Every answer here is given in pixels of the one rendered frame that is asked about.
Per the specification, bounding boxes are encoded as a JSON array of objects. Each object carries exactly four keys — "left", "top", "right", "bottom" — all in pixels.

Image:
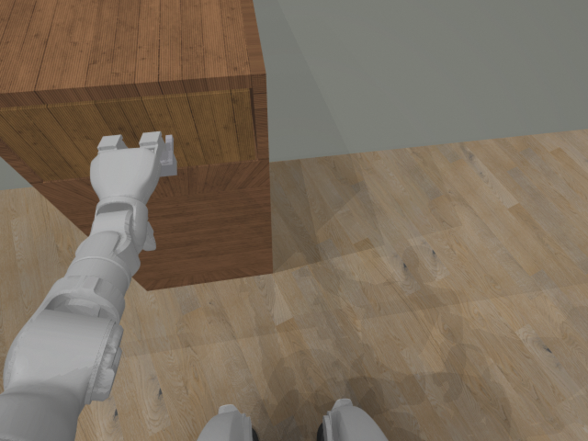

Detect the robot left shin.
[{"left": 218, "top": 404, "right": 241, "bottom": 414}]

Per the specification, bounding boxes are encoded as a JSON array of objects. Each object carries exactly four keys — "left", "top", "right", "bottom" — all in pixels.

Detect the handle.
[{"left": 159, "top": 135, "right": 177, "bottom": 177}]

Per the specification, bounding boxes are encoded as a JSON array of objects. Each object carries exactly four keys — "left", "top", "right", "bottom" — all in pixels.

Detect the left robot thigh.
[{"left": 197, "top": 412, "right": 253, "bottom": 441}]

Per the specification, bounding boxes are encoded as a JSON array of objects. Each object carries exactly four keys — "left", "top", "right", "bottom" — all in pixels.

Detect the left robot upper arm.
[{"left": 0, "top": 309, "right": 124, "bottom": 441}]

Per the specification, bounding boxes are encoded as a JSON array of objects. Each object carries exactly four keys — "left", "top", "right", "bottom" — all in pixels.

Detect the drawer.
[{"left": 0, "top": 88, "right": 255, "bottom": 181}]

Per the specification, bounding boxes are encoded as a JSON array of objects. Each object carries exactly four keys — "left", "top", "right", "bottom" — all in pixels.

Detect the robot left forearm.
[{"left": 3, "top": 196, "right": 148, "bottom": 390}]

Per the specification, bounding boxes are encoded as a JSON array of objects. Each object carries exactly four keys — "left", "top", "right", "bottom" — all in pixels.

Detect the cabinet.
[{"left": 0, "top": 0, "right": 273, "bottom": 291}]

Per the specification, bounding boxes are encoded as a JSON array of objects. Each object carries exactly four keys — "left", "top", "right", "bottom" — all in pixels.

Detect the left robot hand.
[{"left": 90, "top": 131, "right": 166, "bottom": 251}]

